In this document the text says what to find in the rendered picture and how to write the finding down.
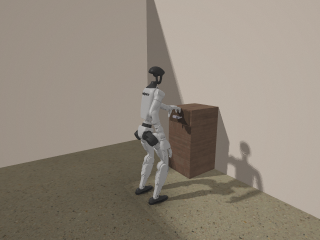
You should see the handle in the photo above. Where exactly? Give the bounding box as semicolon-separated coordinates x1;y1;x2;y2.
172;115;182;119

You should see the robot head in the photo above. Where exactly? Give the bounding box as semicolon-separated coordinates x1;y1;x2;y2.
146;66;165;89

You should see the robot left hand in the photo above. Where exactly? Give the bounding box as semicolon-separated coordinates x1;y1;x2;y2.
168;105;181;117

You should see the cabinet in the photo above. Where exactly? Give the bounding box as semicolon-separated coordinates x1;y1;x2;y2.
168;103;219;179

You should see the robot right hand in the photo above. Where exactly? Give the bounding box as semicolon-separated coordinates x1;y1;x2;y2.
160;139;172;161

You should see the left robot forearm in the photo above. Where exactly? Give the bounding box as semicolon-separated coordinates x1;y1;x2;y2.
160;103;171;111

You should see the robot right upper arm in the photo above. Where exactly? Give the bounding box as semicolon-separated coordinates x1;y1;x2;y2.
148;89;165;119

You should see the drawer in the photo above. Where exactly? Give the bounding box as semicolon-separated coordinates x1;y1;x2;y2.
170;109;191;126

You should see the robot right foot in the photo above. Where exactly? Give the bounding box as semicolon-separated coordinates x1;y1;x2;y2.
148;195;168;205

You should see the right robot forearm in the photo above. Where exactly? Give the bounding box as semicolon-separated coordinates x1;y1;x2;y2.
151;110;166;141

